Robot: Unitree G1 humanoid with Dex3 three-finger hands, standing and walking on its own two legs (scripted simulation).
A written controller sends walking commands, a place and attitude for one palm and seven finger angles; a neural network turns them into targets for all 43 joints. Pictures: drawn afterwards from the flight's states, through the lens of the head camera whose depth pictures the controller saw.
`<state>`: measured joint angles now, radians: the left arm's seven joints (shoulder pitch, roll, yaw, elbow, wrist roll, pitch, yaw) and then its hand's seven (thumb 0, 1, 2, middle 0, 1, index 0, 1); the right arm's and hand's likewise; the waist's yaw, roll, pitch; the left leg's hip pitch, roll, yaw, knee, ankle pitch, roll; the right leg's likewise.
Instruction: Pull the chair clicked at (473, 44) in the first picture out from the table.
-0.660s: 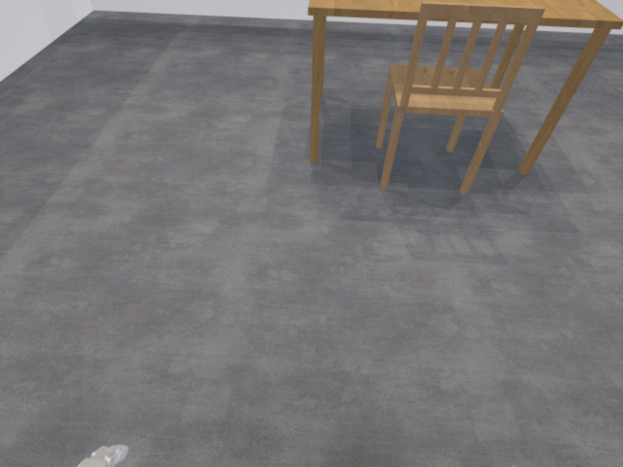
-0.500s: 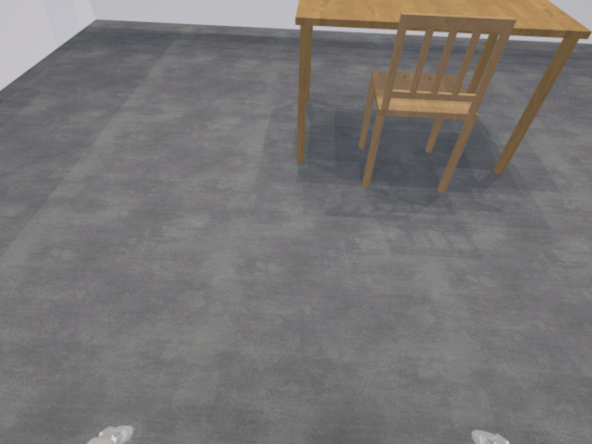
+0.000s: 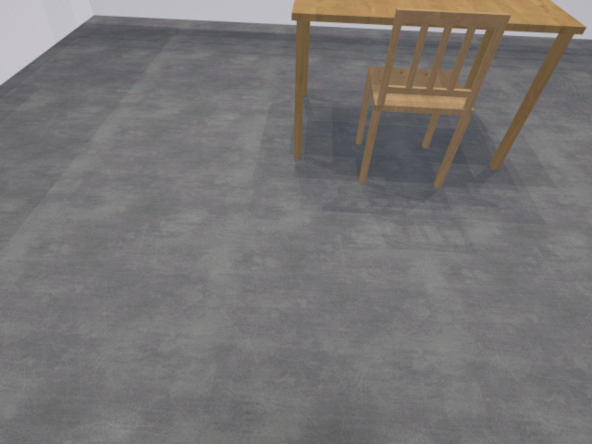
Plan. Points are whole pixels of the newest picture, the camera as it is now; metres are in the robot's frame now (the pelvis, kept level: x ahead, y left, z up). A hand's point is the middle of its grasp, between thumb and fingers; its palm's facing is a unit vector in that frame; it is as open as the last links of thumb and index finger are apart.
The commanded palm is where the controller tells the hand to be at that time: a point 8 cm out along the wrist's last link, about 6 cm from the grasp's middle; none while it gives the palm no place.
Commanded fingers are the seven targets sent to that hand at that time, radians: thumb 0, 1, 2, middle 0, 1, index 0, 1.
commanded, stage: stand and wait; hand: left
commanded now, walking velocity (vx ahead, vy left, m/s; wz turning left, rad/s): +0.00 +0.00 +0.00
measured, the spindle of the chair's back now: (438, 58) +1.51 -0.48 -0.11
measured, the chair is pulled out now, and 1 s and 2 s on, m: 0.00 0.00 0.00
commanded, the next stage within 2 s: look at it before walking up in 0.20 s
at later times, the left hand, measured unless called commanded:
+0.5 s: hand out of the picture +0.07 +0.24 -0.16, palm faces -0.03 -0.95 -0.32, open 7.4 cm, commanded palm none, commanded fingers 0.00 0.90 0.90 -0.20 -0.30 -0.20 -0.30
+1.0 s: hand out of the picture +0.08 +0.24 -0.16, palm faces -0.03 -0.94 -0.33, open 7.4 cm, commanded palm none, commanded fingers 0.00 0.90 0.90 -0.20 -0.30 -0.20 -0.30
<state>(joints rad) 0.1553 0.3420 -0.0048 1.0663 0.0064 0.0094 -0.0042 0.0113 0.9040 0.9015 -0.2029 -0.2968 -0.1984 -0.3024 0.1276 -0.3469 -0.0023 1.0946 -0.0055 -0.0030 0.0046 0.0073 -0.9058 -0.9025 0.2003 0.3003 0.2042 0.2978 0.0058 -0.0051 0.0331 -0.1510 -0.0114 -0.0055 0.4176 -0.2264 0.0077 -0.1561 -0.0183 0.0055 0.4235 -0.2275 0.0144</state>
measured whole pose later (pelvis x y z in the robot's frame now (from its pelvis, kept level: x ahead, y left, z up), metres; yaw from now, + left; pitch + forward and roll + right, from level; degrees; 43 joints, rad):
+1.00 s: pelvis +0.01 -0.01 +0.00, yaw -2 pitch -1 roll +0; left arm 0.14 0.33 0.00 1.07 0.01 0.01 0.00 0.01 0.90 0.90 -0.20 -0.30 -0.20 -0.30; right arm 0.09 -0.33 0.00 1.10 -0.01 -0.01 -0.01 0.01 -0.91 -0.90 0.20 0.30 0.20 0.30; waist 0.02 0.00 0.04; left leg -0.14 0.01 0.02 0.39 -0.23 -0.01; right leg -0.16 0.00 0.03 0.41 -0.22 0.00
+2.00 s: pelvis +0.06 +0.00 +0.00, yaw -33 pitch +0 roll -2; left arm 0.31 0.28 0.11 0.95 0.04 0.04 -0.05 0.01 0.91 0.90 -0.20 -0.30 -0.19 -0.30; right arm 0.29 -0.19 -0.02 0.93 -0.01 -0.04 -0.01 0.00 -0.91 -0.90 0.20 0.30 0.20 0.30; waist 0.02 -0.04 -0.04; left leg -0.11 0.04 0.09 0.40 -0.30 0.03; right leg -0.55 0.03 0.04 1.06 -0.28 0.01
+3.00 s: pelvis +0.41 -0.28 +0.00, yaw -53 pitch -1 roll -1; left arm 0.28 0.19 0.07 1.06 0.03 -0.01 -0.02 0.01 0.91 0.90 -0.20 -0.30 -0.19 -0.30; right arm 0.31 -0.14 -0.04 1.05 -0.03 -0.09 -0.01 0.00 -0.93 -0.90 0.20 0.30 0.20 0.30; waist 0.01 -0.04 0.02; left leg -0.16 0.07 0.23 0.45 -0.28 0.03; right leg -0.52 -0.07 -0.04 1.21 -0.27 -0.01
